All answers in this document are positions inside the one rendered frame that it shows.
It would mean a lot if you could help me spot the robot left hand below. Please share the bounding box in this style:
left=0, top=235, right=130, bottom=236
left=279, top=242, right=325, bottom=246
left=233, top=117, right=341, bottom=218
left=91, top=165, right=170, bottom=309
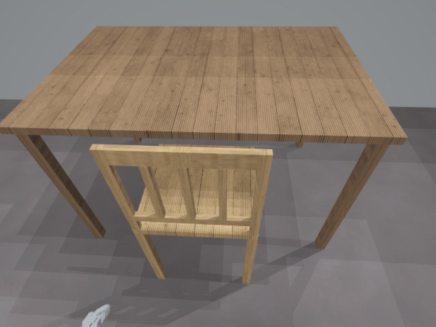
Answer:
left=82, top=305, right=110, bottom=327

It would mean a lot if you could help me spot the chair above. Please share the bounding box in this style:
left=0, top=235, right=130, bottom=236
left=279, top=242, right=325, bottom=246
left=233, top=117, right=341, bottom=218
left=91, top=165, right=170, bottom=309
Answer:
left=89, top=144, right=273, bottom=284

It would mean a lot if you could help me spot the table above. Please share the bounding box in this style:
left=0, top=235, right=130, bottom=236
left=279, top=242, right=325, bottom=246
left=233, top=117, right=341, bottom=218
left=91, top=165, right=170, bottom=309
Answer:
left=0, top=27, right=408, bottom=249

